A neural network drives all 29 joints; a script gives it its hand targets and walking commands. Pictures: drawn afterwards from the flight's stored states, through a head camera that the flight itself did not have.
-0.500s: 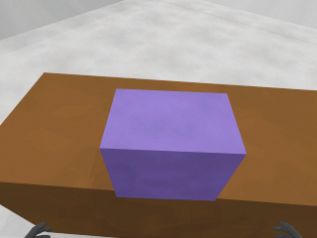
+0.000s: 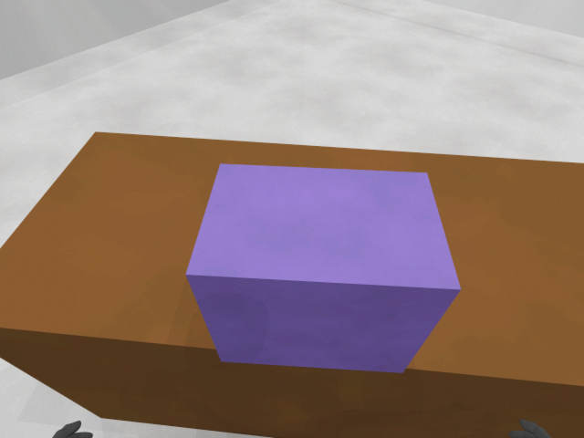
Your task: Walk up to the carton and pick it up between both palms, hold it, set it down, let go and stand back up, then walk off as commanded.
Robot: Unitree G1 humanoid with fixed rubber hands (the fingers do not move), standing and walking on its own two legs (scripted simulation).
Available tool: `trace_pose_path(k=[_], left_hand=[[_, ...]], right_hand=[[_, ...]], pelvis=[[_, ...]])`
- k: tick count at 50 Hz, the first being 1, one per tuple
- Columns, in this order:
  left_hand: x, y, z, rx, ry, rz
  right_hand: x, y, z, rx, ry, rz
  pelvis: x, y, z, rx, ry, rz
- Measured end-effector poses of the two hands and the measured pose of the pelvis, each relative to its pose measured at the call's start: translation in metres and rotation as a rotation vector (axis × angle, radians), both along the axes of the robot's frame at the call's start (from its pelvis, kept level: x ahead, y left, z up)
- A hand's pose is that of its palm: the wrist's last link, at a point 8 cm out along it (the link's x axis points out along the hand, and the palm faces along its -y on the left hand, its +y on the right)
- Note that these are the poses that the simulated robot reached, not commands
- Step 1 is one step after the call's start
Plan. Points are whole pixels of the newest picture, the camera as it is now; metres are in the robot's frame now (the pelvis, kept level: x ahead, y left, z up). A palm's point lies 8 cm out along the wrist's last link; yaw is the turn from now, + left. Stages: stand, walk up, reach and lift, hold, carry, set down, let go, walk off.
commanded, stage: walk up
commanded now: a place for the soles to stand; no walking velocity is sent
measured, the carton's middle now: (316, 274) +0.36 -0.01 +0.03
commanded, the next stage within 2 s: none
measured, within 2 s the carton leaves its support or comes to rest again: neither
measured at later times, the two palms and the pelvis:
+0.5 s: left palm out of the picture +0.11 +0.33 -0.09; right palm out of the picture +0.12 -0.33 -0.09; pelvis +0.00 +0.00 +0.00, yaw +0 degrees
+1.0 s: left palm out of the picture +0.09 +0.33 -0.09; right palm out of the picture +0.14 -0.32 -0.08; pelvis +0.01 +0.00 +0.01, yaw +2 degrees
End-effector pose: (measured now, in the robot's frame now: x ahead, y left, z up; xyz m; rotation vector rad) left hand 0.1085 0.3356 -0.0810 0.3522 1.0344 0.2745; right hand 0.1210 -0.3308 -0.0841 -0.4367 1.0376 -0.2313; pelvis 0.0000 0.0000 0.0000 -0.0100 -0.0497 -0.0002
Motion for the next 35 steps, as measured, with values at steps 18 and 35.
trace_pose_path(k=[18, 35], left_hand=[[0.001, -0.005, -0.004, -0.012, 0.001, 0.018], [-0.006, -0.004, -0.005, -0.011, 0.008, 0.026]], right_hand=[[-0.002, -0.006, -0.002, -0.012, 0.021, -0.009], [0.004, -0.006, -0.001, -0.019, 0.011, 0.004]], pelvis=[[0.001, -0.003, -0.001, -0.001, -0.004, 0.008], [0.001, -0.002, -0.002, -0.005, -0.011, 0.019]])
